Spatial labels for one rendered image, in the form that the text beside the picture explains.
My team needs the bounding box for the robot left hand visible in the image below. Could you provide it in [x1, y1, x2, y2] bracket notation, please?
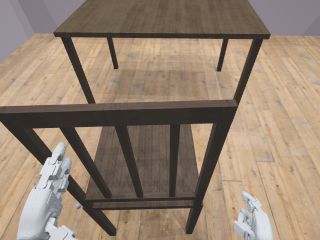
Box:
[16, 142, 78, 240]

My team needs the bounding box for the robot right hand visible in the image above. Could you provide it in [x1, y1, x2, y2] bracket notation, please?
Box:
[234, 191, 274, 240]

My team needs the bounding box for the table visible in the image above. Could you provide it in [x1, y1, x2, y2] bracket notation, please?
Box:
[53, 0, 271, 106]

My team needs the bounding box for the chair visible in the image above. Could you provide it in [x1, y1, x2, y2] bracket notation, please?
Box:
[0, 99, 238, 236]

